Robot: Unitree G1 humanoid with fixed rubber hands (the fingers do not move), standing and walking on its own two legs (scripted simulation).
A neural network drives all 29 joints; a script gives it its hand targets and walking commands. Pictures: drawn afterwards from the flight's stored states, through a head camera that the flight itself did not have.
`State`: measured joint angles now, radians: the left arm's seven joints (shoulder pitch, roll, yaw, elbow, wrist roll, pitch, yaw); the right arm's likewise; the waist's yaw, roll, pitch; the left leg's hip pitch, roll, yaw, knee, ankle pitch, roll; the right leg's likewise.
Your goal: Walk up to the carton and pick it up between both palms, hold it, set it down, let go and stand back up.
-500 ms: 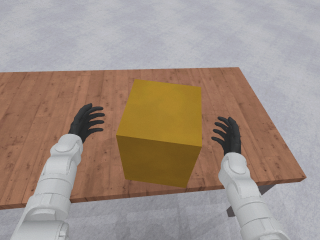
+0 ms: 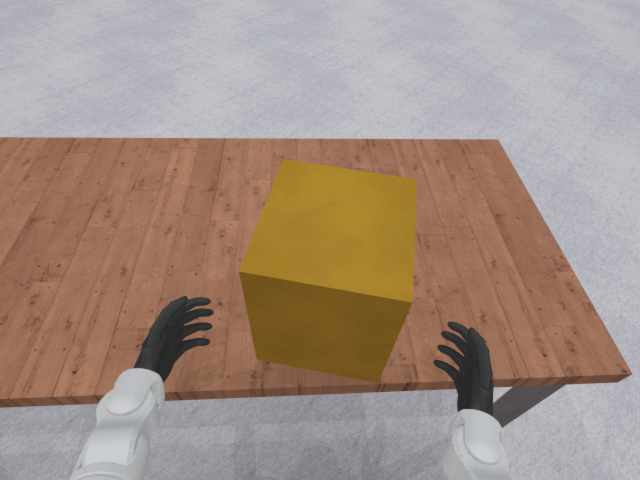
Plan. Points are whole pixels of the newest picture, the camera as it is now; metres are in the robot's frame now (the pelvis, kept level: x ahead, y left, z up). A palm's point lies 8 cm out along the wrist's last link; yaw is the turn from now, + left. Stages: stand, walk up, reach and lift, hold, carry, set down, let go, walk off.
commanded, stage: set down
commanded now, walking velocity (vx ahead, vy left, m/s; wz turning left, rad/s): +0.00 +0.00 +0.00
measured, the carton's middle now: (331, 274) +0.41 +0.00 -0.03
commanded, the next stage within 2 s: let go in 1.50 s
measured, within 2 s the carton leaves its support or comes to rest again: neither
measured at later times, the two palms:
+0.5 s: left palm (136, 404) +0.22 +0.24 -0.03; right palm (475, 423) +0.20 -0.17 -0.03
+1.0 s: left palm (142, 431) +0.19 +0.23 -0.04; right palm (492, 434) +0.19 -0.19 -0.05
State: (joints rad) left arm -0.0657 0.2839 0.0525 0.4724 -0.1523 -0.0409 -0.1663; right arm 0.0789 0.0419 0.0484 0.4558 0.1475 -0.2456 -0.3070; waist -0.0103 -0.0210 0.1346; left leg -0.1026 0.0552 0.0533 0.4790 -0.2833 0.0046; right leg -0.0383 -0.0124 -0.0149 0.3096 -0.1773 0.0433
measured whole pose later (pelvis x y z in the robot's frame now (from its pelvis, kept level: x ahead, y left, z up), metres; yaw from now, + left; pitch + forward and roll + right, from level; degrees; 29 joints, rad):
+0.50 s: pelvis +0.00 +0.00 -0.01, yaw +0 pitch -5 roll -3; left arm 0.07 0.35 -0.04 0.45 -0.22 -0.19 -0.17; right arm 0.18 0.06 -0.01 0.52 0.09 -0.41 -0.26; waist 0.05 -0.03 0.12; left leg -0.14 0.05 0.05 0.55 -0.32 0.00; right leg -0.09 -0.02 -0.02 0.41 -0.23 0.04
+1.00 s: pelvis +0.01 -0.01 +0.00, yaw +0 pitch -6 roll -2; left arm 0.19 0.29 0.01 0.41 -0.12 -0.07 -0.14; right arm 0.22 -0.04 0.02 0.54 0.09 -0.35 -0.19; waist 0.04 0.01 0.15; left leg -0.05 0.05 0.06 0.45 -0.29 -0.01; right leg -0.02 -0.01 -0.01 0.35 -0.22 0.03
